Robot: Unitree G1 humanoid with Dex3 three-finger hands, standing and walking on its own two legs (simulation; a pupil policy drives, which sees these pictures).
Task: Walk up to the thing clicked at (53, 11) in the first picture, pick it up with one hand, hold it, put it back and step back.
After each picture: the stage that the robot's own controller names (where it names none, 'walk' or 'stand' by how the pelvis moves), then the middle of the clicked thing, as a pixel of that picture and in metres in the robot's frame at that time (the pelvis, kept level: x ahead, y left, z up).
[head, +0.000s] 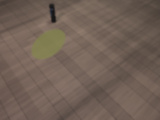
stand; (52, 13) +1.82 +0.39 -0.65
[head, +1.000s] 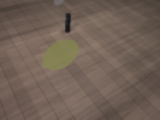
walk; (67, 23) +1.71 +0.17 -0.63
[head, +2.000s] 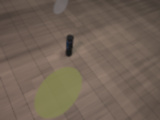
walk; (69, 46) +1.14 +0.07 -0.64
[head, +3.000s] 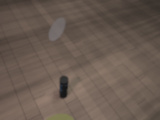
walk; (63, 87) +0.71 +0.10 -0.64
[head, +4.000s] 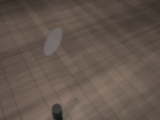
walk; (57, 115) +0.48 +0.14 -0.64
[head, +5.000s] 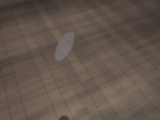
stand; out of the picture +0.40 +0.13 -0.65
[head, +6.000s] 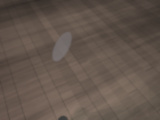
stand; out of the picture +0.40 +0.13 -0.66
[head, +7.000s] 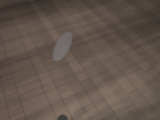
stand; out of the picture +0.41 +0.13 -0.66
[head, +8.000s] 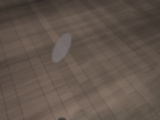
stand; out of the picture +0.39 +0.13 -0.66
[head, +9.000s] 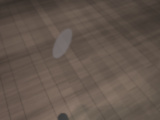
go down; out of the picture +0.40 +0.13 -0.65
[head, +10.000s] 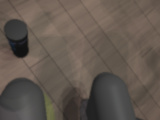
go down; (18, 42) +0.48 +0.18 -0.24
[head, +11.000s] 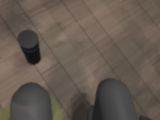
close in; (31, 50) +0.48 +0.17 -0.26
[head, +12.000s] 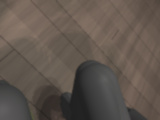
close in; out of the picture +0.47 +0.22 -0.17
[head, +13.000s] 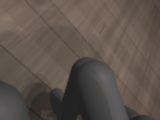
close; out of the picture +0.47 +0.23 -0.17
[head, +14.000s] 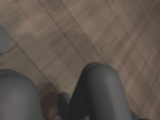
lift; out of the picture +0.39 +0.21 -0.15
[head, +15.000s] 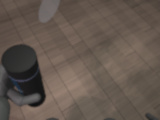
lift; (29, 82) +0.32 +0.16 +0.05
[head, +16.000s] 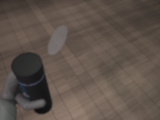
hold; (36, 88) +0.30 +0.15 +0.06
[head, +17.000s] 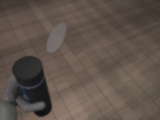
hold; (36, 91) +0.30 +0.15 +0.04
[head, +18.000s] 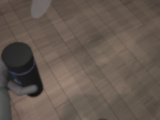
crouch; (27, 75) +0.36 +0.17 -0.01
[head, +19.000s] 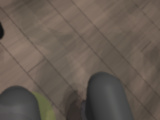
lower; out of the picture +0.52 +0.21 -0.01
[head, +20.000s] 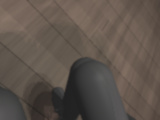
lower; out of the picture +0.48 +0.25 -0.15
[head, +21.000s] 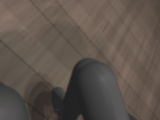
lower; out of the picture +0.46 +0.25 -0.16
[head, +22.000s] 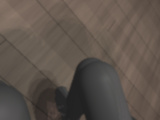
lower; out of the picture +0.46 +0.25 -0.16
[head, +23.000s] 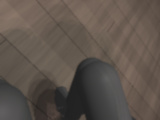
lower; out of the picture +0.45 +0.24 -0.16
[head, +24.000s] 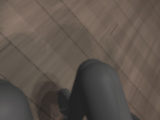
open; out of the picture +0.45 +0.22 -0.18
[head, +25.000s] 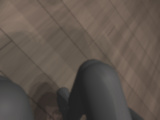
stand; out of the picture +0.46 +0.23 -0.18
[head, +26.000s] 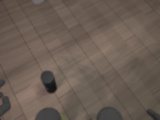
walk; (49, 83) +0.44 +0.16 -0.45
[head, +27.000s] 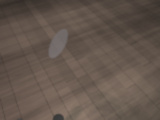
stand; out of the picture +0.41 +0.14 -0.60
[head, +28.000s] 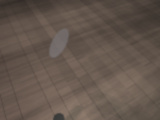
stand; out of the picture +0.41 +0.14 -0.60
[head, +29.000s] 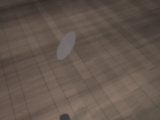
stand; out of the picture +0.42 +0.13 -0.65
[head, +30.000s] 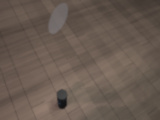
walk; (62, 100) +0.46 +0.09 -0.64
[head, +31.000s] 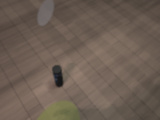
walk; (58, 76) +0.67 +0.19 -0.62
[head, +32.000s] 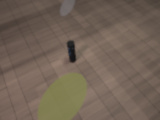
stand; (71, 52) +1.01 +0.19 -0.64
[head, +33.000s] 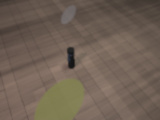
stand; (71, 58) +1.04 +0.12 -0.65
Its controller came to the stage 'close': yes
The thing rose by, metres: 0.70
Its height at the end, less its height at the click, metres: +0.00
